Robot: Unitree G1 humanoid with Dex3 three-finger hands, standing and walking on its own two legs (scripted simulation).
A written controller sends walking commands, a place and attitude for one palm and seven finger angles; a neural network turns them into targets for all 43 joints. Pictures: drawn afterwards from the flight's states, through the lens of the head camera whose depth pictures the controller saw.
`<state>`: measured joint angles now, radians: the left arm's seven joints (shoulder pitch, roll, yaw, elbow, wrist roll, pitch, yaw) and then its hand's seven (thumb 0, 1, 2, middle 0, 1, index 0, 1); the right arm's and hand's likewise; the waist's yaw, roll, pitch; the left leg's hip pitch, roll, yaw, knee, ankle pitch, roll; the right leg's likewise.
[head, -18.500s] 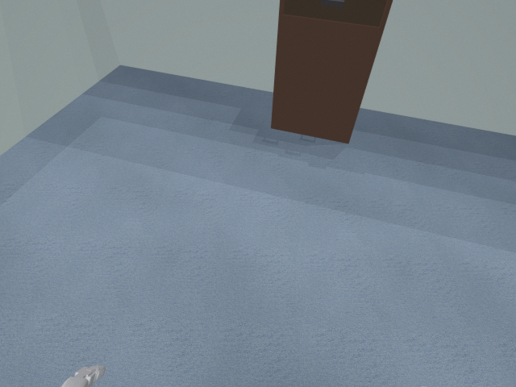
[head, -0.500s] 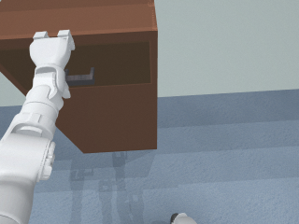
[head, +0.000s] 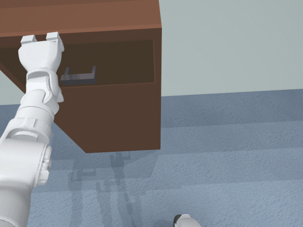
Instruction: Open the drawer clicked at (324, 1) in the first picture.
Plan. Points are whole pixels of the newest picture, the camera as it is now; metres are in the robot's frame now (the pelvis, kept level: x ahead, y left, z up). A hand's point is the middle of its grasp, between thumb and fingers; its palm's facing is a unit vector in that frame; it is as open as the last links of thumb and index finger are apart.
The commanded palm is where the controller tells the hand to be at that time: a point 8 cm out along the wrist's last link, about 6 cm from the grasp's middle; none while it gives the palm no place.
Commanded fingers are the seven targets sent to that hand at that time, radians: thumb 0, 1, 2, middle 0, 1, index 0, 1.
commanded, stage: move the hooked fingers above the handle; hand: left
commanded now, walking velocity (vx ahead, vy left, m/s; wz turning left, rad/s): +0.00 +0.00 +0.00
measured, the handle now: (80, 74) +0.56 +0.20 +0.04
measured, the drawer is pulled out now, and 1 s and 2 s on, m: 0.00 0.00 0.00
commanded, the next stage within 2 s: none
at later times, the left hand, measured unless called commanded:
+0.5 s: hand (91, 69) +0.52 +0.15 +0.10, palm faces +0.15 +0.05 -0.99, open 13.5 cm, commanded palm +0.49 +0.23 +0.15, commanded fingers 0.00 -0.50 0.30 -0.30 -1.20 -0.30 -1.20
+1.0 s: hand (85, 79) +0.50 +0.16 +0.08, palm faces +0.07 -0.07 -0.99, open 13.8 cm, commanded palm +0.50 +0.22 +0.15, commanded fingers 0.00 -0.50 0.30 -0.30 -1.20 -0.30 -1.20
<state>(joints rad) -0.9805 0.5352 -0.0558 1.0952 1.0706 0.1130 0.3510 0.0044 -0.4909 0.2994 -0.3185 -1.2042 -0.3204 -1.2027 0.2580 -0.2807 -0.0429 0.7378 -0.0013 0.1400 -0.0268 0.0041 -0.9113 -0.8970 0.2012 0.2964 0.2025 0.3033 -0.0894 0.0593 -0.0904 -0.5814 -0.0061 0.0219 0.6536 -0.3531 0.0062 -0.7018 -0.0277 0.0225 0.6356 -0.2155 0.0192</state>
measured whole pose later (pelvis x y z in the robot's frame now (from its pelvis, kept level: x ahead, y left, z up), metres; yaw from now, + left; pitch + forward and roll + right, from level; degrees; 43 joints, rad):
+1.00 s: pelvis +0.00 +0.00 +0.00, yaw +2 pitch +16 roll +0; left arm -0.88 0.49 -0.13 0.89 1.05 -0.26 0.25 0.00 -0.49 0.30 -0.33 -1.21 -0.33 -1.20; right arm 0.35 -0.31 -0.07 0.72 -0.01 0.09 -0.06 0.00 -0.91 -0.90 0.20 0.30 0.20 0.30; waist -0.11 0.02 -0.09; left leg -0.60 -0.01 -0.01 0.70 -0.38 0.00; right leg -0.70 -0.04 -0.01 0.66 -0.24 0.02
